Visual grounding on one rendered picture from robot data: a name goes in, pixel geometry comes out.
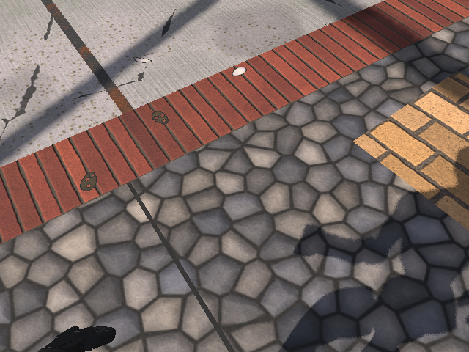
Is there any robot left hand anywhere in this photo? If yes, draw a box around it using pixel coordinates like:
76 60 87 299
38 326 116 352

